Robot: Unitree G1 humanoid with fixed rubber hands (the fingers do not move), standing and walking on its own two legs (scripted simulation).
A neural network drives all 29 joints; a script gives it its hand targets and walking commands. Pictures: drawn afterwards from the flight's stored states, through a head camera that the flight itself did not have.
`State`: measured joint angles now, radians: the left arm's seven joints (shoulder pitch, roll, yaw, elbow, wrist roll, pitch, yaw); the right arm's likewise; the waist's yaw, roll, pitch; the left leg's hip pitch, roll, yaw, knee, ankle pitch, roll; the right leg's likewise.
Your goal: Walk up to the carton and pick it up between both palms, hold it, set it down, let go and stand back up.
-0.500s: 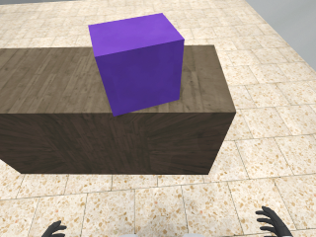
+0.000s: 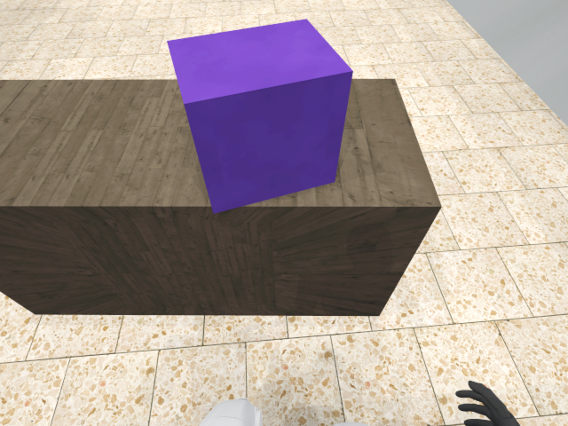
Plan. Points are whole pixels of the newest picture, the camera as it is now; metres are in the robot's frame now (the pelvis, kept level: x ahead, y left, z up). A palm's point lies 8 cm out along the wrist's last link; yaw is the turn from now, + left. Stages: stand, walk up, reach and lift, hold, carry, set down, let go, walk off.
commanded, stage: walk up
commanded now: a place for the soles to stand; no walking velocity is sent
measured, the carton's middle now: (259, 118) +0.67 +0.06 +0.03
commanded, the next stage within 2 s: none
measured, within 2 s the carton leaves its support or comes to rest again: neither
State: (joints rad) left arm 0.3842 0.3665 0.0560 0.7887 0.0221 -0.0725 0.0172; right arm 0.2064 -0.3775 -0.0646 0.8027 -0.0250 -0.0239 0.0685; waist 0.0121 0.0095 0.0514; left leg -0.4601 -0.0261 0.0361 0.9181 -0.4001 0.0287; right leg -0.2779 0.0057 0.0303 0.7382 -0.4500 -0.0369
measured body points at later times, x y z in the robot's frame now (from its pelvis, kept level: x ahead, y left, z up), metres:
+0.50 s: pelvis +0.10 +0.11 +0.02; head +0.14 +0.11 +0.47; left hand +0.13 +0.43 -0.09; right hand +0.16 -0.21 -0.09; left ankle +0.09 +0.12 -0.70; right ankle +0.11 -0.02 -0.70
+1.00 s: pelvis +0.20 +0.19 +0.01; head +0.21 +0.23 +0.46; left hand +0.27 +0.50 -0.13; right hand +0.24 -0.14 -0.06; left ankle +0.16 +0.26 -0.71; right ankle +0.18 -0.02 -0.63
